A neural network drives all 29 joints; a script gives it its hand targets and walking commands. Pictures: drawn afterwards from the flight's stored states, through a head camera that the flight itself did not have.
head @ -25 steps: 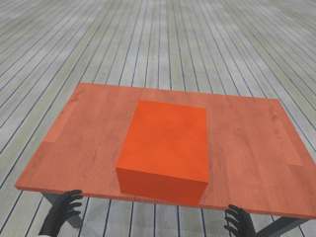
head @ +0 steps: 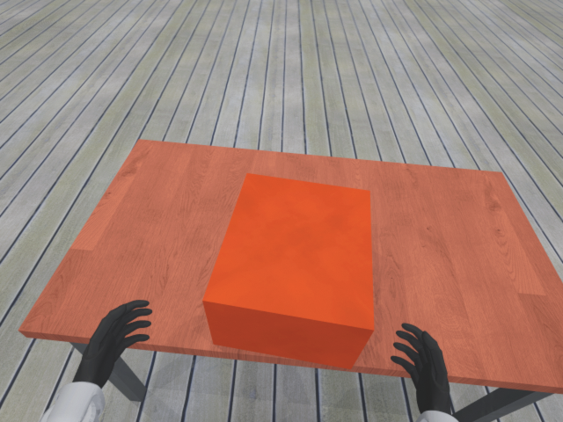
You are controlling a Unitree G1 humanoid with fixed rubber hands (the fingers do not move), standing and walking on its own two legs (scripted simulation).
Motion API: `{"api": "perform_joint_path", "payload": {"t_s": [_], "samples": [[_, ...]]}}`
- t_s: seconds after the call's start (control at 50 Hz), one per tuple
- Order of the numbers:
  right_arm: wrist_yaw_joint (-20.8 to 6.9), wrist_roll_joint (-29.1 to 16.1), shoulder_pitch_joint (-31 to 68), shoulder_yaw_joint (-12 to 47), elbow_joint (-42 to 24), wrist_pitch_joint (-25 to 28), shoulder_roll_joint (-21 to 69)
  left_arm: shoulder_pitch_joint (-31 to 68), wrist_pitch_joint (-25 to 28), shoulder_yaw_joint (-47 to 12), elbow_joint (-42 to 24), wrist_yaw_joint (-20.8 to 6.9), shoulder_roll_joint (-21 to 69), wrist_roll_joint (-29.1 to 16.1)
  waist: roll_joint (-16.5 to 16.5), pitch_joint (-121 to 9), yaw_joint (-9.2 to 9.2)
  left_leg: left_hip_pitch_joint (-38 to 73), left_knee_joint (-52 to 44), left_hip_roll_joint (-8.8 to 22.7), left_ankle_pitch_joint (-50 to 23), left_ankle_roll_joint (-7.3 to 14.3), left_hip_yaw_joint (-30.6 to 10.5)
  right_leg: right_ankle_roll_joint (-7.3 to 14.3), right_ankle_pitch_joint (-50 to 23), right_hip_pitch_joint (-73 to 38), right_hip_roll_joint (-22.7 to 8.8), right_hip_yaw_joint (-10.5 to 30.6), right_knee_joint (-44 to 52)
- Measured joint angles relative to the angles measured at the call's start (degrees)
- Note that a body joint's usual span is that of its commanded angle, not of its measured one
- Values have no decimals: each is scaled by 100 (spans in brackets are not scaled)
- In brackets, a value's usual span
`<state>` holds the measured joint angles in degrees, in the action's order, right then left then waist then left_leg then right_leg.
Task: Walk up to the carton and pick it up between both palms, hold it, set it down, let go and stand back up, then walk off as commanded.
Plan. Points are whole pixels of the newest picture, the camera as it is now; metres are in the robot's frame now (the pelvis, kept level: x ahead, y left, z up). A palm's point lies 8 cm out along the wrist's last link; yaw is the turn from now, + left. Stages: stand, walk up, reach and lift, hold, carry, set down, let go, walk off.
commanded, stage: reach and lift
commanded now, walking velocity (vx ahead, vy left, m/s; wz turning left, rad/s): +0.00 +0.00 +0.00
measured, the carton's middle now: (295, 264) +0.42 -0.01 -0.08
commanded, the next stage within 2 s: none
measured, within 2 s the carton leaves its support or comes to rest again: neither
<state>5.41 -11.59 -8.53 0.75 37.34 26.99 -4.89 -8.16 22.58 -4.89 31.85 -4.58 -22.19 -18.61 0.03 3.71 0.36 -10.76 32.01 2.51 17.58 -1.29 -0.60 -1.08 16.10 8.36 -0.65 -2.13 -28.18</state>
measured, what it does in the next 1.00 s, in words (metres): stands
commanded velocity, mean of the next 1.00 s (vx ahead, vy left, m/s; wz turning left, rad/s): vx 0.00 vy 0.00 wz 0.00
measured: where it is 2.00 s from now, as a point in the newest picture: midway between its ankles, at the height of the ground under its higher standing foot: outside the picture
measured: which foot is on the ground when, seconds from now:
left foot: down 0.00-1.00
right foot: down 0.00-1.00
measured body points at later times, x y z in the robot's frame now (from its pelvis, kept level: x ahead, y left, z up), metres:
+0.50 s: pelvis +0.01 +0.00 +0.01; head +0.03 +0.01 +0.46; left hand +0.30 +0.25 +0.01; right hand +0.27 -0.21 +0.00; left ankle +0.00 +0.13 -0.73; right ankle -0.01 -0.13 -0.73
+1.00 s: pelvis -0.02 +0.00 +0.00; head +0.01 +0.01 +0.45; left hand +0.39 +0.23 +0.06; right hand +0.33 -0.22 +0.04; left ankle +0.00 +0.13 -0.73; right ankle -0.01 -0.13 -0.73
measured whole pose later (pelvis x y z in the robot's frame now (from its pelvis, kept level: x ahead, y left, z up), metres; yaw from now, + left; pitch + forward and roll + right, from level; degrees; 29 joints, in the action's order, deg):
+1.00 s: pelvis -0.02 +0.00 +0.00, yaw +0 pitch +3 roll -1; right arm 8.0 -17.6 23.7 0.6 41.0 4.2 -12.2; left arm 34.2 6.2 -5.5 55.1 -4.3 -23.4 -21.6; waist -0.2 -0.8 -3.5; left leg -19.1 29.0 1.5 13.3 -1.0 -1.0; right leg -1.3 12.6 17.2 -1.1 -1.3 -26.4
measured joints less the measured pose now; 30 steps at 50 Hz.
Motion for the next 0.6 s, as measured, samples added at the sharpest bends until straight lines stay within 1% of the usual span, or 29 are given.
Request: {"api": "perform_joint_path", "payload": {"t_s": [0.06, 0.16, 0.38, 0.6], "samples": [[26, -38, 69, 22, -104, -98, -80, 69, -92, -15, -71, -42, -20, -25, 48, -1, -50, 85, -87, -10, -14, 11, -1, -13, -31, -102, -2, 9, 122], [68, -87, 209, 57, -258, -353, -195, 309, -318, 12, 24, -101, -13, -35, 94, 12, -98, 175, -224, -29, -48, 31, 27, -32, -75, -181, -12, 52, 258], [100, -181, 535, 67, -572, -807, -345, 777, -663, 41, -100, -84, -25, -70, 72, 22, -117, 156, -450, -45, -160, 36, 30, -40, -197, -170, -11, 89, 504], [175, -265, 1245, 0, -564, -1339, -479, 1701, -1091, 104, 336, -68, -69, -91, 56, -111, -176, 16, -508, -56, -255, 34, -5, -33, -281, -41, -8, 85, 560]]}}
